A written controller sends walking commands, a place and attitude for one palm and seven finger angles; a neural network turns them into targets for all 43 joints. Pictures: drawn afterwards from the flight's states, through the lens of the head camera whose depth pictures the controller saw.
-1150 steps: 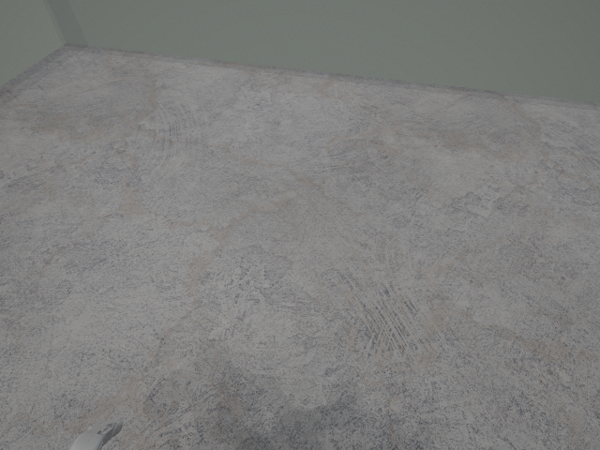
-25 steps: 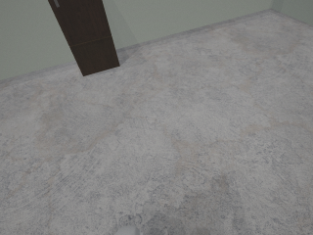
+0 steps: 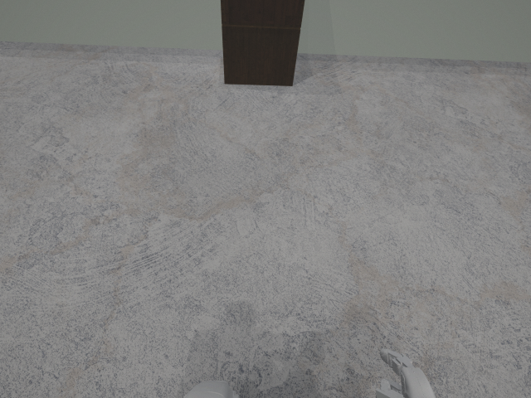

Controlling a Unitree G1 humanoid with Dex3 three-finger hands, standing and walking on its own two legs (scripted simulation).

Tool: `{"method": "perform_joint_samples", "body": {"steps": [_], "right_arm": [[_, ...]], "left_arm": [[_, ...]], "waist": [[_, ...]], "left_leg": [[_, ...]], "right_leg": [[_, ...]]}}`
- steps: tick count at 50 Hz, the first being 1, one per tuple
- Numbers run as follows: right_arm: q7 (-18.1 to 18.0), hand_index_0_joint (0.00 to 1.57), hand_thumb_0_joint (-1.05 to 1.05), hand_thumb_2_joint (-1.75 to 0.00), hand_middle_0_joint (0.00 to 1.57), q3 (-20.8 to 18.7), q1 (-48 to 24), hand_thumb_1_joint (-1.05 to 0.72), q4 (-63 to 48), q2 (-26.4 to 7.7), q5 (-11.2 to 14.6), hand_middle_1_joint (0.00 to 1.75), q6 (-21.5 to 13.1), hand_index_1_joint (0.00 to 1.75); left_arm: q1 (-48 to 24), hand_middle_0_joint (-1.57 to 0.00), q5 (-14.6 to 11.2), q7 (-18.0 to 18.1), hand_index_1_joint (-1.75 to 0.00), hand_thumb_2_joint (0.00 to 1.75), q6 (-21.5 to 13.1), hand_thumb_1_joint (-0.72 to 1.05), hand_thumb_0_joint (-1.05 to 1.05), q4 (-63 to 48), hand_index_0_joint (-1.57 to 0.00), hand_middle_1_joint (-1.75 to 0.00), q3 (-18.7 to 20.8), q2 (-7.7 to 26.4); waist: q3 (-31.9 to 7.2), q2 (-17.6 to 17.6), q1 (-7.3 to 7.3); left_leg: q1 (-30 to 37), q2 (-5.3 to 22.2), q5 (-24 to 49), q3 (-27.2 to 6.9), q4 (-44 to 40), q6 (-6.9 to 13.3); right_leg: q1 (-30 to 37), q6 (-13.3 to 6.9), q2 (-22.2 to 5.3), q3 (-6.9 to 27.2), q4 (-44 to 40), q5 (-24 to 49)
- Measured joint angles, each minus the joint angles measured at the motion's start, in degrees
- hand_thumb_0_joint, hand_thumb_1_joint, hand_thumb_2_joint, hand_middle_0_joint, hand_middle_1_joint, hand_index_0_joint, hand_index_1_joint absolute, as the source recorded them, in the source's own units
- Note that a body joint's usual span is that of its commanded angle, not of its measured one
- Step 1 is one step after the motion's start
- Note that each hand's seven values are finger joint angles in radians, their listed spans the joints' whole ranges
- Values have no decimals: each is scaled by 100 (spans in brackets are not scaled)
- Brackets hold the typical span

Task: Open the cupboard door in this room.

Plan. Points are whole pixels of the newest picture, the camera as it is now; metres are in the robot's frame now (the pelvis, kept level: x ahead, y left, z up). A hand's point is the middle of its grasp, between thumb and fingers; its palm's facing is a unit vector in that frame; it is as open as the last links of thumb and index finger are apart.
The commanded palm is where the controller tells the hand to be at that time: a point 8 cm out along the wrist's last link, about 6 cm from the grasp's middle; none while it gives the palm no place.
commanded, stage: turn or walk to find it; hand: left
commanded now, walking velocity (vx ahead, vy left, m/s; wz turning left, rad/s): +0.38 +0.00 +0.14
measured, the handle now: out of the picture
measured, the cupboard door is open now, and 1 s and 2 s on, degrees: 0 0 0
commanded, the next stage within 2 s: stand and wait in 1.36 s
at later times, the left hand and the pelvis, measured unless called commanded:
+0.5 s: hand (199, 261) +0.36 +0.18 -0.14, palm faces -0.02 -0.99 -0.17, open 7.4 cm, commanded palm none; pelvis +0.21 +0.01 +0.01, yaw +4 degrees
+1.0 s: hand (193, 276) +0.33 +0.19 -0.16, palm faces +0.24 -0.96 -0.16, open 7.4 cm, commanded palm none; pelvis +0.42 +0.04 +0.01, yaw +6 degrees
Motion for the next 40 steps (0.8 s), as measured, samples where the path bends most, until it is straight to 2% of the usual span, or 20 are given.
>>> {"method": "perform_joint_samples", "body": {"steps": [1,3,5,7,13,20,23,26,27,28,29,30,32,35,38,40], "right_arm": [[-36,20,1,-90,20,14,90,-91,42,37,13,30,-14,30],[-95,20,0,-90,20,33,335,-91,183,112,24,30,-25,30],[-189,20,-1,-90,21,-84,615,-93,284,173,122,30,-112,30],[-261,20,-4,-90,21,-149,844,-96,351,74,130,30,-197,30],[-294,20,-3,-90,21,-129,1655,-95,768,-43,71,30,-136,30],[-354,19,0,-90,20,-12,2481,-93,1138,186,18,30,-129,30],[-352,19,0,-90,20,34,2718,-92,1271,302,-3,30,-118,30],[-325,20,1,-90,20,57,2883,-92,1444,385,15,30,-63,30],[-305,20,1,-90,21,56,2950,-91,1501,428,32,30,-36,30],[-274,20,1,-90,21,51,2935,-91,1550,452,62,30,7,30],[-251,20,1,-90,21,50,2855,-91,1556,451,91,30,49,30],[-240,20,1,-90,21,32,2749,-91,1524,435,111,30,81,30],[-214,20,1,-90,21,-22,2473,-91,1410,365,100,30,126,30],[-193,20,1,-90,21,-88,1977,-91,1121,223,25,30,187,30],[-172,19,1,-90,20,-144,1519,-91,827,100,-28,30,206,30],[-147,19,1,-90,20,-167,1269,-92,681,37,-40,30,208,30]], "left_arm": [[-142,-20,-5,-1,-30,90,17,91,1,-33,-19,-30,6,9],[-462,-20,14,-9,-30,90,-11,91,1,-143,-19,-30,41,47],[-780,-20,34,-10,-30,90,-62,91,1,-310,-19,-30,79,94],[-1077,-20,35,-11,-30,90,-93,91,0,-460,-19,-30,102,134],[-1796,-20,30,-35,-30,90,-34,91,0,-805,-19,-30,150,201],[-2280,-20,-10,-111,-30,90,33,91,0,-983,-19,-30,69,100],[-2419,-20,-34,-128,-30,90,11,91,0,-1035,-19,-30,15,26],[-2426,-20,-43,-118,-30,90,-126,91,0,-1105,-19,-30,-49,-48],[-2362,-20,-31,-116,-30,90,-212,91,0,-1121,-19,-30,-69,-48],[-2307,-20,-7,-95,-30,90,-310,91,0,-1114,-19,-30,-62,-65],[-2241,-20,-18,-73,-30,90,-387,91,0,-1090,-19,-30,-60,-86],[-2159,-20,-42,-58,-30,90,-417,91,0,-1048,-19,-30,-62,-105],[-1934,-20,-75,-25,-30,90,-407,91,0,-911,-20,-30,-46,-141],[-1529,-20,-108,98,-30,90,-368,93,-1,-670,-20,-30,83,-118],[-1159,-20,-53,105,-30,90,-322,94,-1,-415,-20,-30,114,-26],[-945,-20,-36,87,-30,90,-319,94,-1,-275,-20,-30,112,-10]], "waist": [[-32,26,-35],[-101,41,-117],[-163,3,-215],[-230,-49,-327],[-427,-167,-491],[-313,-26,-799],[-190,94,-936],[-106,217,-946],[-117,186,-912],[-98,187,-845],[-58,211,-811],[-5,239,-799],[37,281,-739],[-41,311,-660],[-173,321,-629],[-254,317,-584]], "left_leg": [[146,-23,-57,-10,-129,34],[493,-92,26,-44,-544,39],[846,-197,129,-78,-995,74],[1171,-299,207,-106,-1383,103],[1899,-511,125,-175,-2025,142],[2487,-594,-233,-339,-2314,81],[2716,-550,-476,-398,-2325,4],[2812,-425,-891,-397,-1866,-108],[2697,-406,-1056,-390,-1335,-143],[2366,-345,-1031,-392,-425,-166],[1890,-318,-1011,-527,768,-179],[1422,-306,-1037,-663,1855,-159],[605,-205,-705,-765,3160,-128],[-404,106,-156,-817,3492,-202],[-1048,394,173,-836,2991,-362],[-1247,533,361,-792,2480,-464]], "right_leg": [[-347,-35,79,169,523,115],[-924,-51,145,320,1021,541],[-1384,-35,165,427,1073,978],[-1740,-8,195,500,994,1346],[-2401,66,346,500,771,2053],[-2371,-67,509,378,-314,2189],[-2113,-230,638,318,-1138,2006],[-1582,-451,881,198,-2018,1924],[-1287,-538,917,160,-2319,2098],[-1205,-719,952,133,-2267,2157],[-1173,-798,976,100,-2082,2000],[-1061,-822,995,60,-1998,1818],[-742,-794,1050,25,-2131,1623],[-347,-733,1136,35,-2551,1644],[-40,-733,1183,39,-2896,1631],[152,-711,1194,38,-3090,1598]]}}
